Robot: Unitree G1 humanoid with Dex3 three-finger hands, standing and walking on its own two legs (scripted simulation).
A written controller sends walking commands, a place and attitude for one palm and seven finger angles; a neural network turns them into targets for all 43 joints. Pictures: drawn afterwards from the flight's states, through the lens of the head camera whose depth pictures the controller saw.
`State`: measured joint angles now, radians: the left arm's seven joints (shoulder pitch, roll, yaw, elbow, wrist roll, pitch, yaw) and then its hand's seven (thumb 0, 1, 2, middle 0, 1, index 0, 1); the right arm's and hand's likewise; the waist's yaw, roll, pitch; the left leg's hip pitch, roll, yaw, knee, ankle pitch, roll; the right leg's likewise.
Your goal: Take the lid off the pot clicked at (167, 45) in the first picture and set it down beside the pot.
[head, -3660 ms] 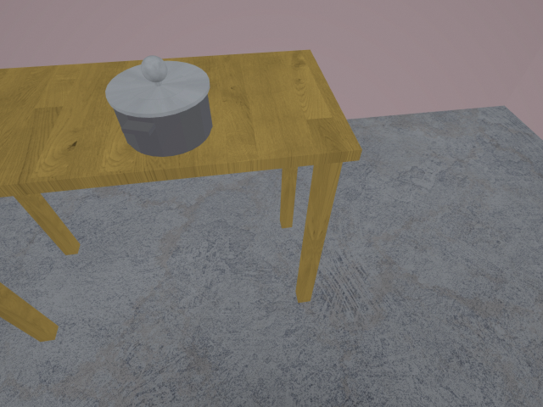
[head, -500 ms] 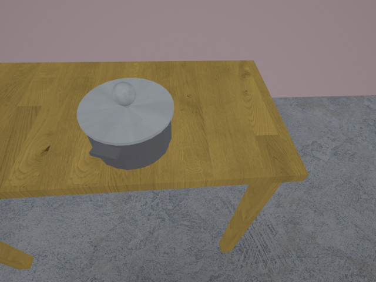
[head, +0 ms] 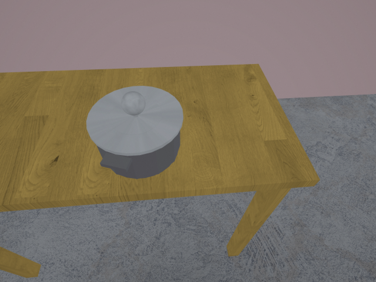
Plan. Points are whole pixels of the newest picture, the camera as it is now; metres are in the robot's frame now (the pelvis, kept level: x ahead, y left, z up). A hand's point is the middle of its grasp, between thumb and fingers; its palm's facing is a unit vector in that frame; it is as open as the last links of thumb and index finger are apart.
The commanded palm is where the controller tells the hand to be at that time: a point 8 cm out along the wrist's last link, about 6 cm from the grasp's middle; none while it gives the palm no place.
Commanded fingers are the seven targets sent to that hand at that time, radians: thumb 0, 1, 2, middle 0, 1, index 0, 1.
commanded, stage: look again from close up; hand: left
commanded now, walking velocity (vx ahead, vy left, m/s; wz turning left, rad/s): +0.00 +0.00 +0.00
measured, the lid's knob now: (133, 103) +0.41 +0.14 +0.17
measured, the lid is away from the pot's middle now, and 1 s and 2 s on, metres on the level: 0.00 0.00 0.00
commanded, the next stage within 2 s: shuffle to correct the standing spot in 0.86 s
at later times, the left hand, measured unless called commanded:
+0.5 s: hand out of the picture +0.01 +0.15 -0.17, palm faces +0.02 -0.98 -0.19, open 7.3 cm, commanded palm none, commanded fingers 0.00 0.90 0.90 -0.20 -0.30 -0.20 -0.30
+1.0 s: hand out of the picture +0.00 +0.14 -0.17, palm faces +0.03 -0.98 -0.19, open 7.3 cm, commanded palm none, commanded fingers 0.00 0.90 0.90 -0.20 -0.30 -0.20 -0.30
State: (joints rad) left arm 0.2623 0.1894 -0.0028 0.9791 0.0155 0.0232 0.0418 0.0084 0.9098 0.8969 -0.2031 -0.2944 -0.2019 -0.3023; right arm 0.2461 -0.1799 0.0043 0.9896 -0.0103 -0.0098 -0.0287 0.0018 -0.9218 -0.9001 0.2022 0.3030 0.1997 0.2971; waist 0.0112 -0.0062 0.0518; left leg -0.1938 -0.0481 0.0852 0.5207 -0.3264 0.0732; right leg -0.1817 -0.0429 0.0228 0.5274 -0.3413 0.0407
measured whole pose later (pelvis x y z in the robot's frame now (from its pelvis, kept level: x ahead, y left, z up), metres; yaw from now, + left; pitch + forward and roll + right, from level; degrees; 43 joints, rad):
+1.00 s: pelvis +0.00 -0.03 +0.01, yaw +1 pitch +0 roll +0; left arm 0.28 0.16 -0.01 1.06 0.01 0.00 0.04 0.01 0.92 0.90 -0.20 -0.29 -0.20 -0.30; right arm 0.26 -0.15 0.01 1.09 0.00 -0.02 -0.04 0.01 -0.93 -0.90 0.20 0.30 0.20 0.30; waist 0.01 -0.01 0.07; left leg -0.16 -0.01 0.05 0.45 -0.29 0.02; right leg -0.14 0.00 -0.01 0.45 -0.31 -0.01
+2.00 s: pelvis +0.01 -0.01 +0.00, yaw +4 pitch +0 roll -1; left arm 0.26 0.17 0.00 1.02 0.01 0.00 0.05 0.01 0.91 0.90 -0.20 -0.29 -0.20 -0.30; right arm 0.23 -0.17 0.00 1.03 -0.01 -0.01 -0.03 0.02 -0.94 -0.90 0.20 0.30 0.20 0.30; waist 0.00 0.00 0.03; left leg -0.20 -0.04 0.04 0.57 -0.37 0.06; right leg -0.15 -0.04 -0.04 0.54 -0.38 0.02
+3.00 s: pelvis +0.00 -0.01 +0.01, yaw +4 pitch -1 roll +0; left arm 0.27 0.15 0.00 1.08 0.01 0.01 0.04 0.01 0.91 0.90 -0.20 -0.29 -0.20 -0.30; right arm 0.27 -0.14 0.00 1.11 -0.01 -0.02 -0.04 0.02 -0.93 -0.90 0.20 0.30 0.20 0.30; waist 0.01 -0.01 0.07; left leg -0.16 -0.04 0.04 0.46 -0.29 0.05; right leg -0.12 -0.04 -0.04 0.45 -0.31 0.02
